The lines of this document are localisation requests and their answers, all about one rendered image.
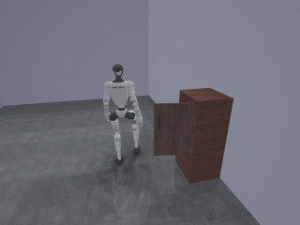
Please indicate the left robot foot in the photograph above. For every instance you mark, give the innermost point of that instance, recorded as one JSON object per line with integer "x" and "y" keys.
{"x": 119, "y": 161}

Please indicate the right robot upper arm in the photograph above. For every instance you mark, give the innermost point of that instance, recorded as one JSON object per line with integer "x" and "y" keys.
{"x": 131, "y": 86}

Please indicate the robot right hand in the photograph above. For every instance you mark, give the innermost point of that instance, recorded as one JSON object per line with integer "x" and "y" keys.
{"x": 140, "y": 120}

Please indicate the robot left forearm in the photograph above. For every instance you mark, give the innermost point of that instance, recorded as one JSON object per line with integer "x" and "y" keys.
{"x": 106, "y": 106}

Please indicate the left robot upper arm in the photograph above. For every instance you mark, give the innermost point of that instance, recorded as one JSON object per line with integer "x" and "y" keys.
{"x": 106, "y": 91}

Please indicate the robot right forearm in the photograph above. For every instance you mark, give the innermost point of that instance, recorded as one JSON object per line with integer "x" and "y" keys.
{"x": 136, "y": 107}

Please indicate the right robot foot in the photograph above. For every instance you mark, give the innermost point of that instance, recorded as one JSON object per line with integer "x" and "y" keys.
{"x": 135, "y": 150}

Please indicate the robot left hand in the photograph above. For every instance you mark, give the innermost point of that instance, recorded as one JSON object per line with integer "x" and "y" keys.
{"x": 107, "y": 115}

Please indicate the handle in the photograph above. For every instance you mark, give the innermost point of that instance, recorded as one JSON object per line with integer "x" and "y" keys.
{"x": 158, "y": 120}

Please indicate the robot foot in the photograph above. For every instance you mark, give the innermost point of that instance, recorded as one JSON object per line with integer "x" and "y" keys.
{"x": 135, "y": 150}
{"x": 119, "y": 161}

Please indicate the cupboard door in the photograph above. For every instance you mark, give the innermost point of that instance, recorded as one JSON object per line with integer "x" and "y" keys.
{"x": 175, "y": 128}

